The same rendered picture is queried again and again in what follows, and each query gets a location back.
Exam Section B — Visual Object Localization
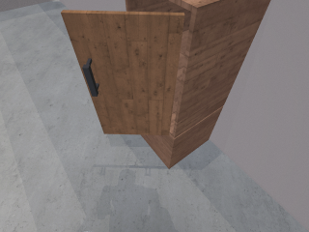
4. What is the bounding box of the cupboard door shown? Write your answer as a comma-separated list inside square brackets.
[61, 10, 185, 135]

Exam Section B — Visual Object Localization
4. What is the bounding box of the handle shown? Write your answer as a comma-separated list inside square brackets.
[82, 58, 99, 97]

